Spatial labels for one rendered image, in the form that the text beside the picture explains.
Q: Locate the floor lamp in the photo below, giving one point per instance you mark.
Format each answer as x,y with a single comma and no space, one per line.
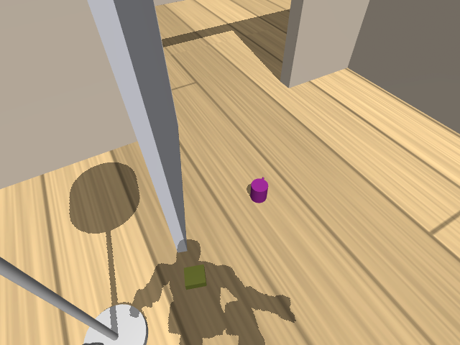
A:
117,325

